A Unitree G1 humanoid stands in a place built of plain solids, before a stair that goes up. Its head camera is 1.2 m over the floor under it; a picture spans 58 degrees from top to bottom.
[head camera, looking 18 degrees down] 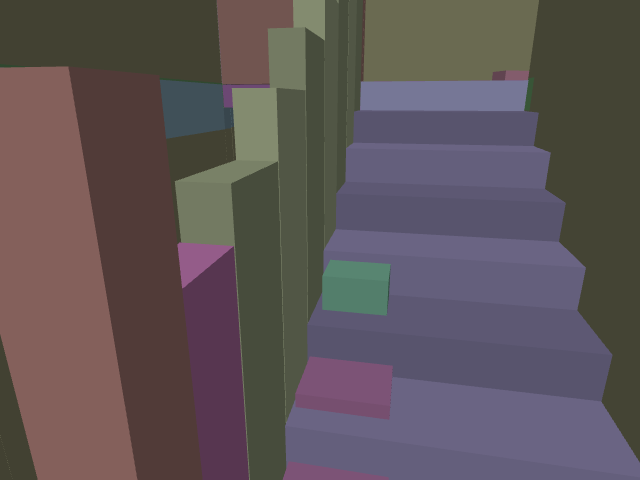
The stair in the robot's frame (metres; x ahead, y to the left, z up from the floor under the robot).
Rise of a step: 0.16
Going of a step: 0.29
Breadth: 0.92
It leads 11 degrees to the right of straight ahead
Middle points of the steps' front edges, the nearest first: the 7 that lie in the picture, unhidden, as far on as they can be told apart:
0.91 -0.35 0.33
1.19 -0.41 0.49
1.47 -0.46 0.65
1.76 -0.52 0.81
2.04 -0.58 0.98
2.32 -0.63 1.14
2.61 -0.69 1.30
